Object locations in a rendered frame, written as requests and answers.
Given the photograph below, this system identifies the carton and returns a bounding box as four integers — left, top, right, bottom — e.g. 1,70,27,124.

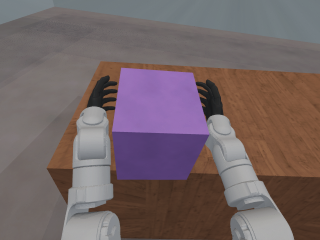
112,67,210,180

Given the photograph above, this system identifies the robot left hand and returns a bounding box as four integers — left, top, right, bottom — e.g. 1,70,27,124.
87,75,118,111

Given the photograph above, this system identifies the pedestal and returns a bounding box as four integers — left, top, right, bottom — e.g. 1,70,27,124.
47,61,320,240

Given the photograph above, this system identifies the left robot upper arm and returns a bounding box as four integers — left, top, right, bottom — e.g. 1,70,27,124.
62,210,121,240

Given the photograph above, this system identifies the robot left forearm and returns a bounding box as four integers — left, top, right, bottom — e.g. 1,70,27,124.
61,106,114,240

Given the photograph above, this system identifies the robot right hand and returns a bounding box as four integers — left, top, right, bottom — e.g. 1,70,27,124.
195,79,224,121

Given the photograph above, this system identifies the robot right forearm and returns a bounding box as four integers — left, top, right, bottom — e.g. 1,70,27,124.
205,114,294,240

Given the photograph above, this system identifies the right robot upper arm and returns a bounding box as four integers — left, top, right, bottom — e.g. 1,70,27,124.
230,206,294,240

